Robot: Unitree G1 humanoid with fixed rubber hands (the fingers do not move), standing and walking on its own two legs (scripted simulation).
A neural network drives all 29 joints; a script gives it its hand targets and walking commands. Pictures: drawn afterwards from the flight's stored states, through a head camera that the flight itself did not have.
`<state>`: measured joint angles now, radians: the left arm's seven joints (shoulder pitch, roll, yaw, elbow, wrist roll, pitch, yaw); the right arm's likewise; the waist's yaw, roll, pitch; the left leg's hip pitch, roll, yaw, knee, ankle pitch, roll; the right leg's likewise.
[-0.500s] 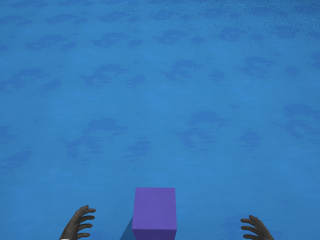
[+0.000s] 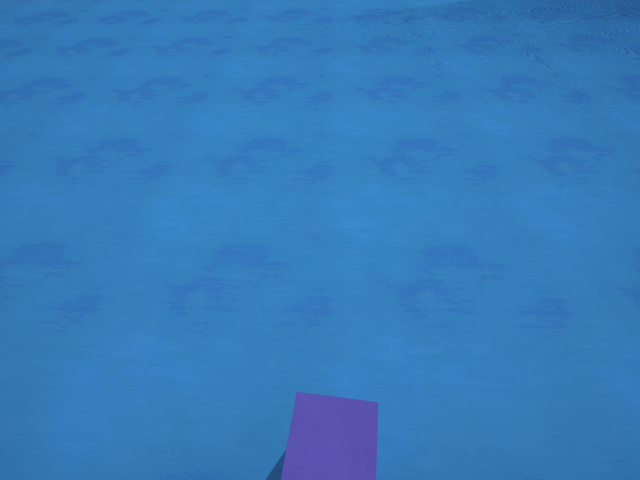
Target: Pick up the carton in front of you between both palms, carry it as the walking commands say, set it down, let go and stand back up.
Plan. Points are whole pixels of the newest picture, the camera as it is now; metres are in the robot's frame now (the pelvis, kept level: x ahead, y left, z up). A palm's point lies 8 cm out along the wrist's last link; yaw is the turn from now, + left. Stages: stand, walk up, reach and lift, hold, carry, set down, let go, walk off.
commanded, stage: stand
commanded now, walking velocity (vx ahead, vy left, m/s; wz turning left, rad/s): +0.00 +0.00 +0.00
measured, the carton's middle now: (332, 454) +0.36 +0.01 -0.63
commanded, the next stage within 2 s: none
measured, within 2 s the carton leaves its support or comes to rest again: neither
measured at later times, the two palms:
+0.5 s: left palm out of the picture +0.01 +0.27 -0.11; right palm out of the picture +0.07 -0.25 -0.11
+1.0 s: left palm out of the picture -0.04 +0.26 -0.12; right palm out of the picture +0.05 -0.25 -0.11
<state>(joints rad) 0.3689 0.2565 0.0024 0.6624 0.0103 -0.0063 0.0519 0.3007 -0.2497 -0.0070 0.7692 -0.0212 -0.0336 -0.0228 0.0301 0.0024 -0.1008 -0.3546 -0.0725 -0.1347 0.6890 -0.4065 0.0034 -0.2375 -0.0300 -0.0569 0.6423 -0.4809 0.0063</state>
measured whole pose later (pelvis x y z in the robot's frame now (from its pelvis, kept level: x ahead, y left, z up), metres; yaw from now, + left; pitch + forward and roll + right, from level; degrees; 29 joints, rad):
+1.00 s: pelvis -0.03 +0.00 +0.01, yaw +4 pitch +1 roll -1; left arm 0.40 0.26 0.00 0.84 0.02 0.03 0.05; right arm 0.30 -0.24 0.01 0.86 -0.01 0.01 -0.04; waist 0.03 0.00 -0.01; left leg -0.32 -0.07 -0.18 0.64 -0.33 -0.01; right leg -0.16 -0.03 -0.13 0.58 -0.42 0.00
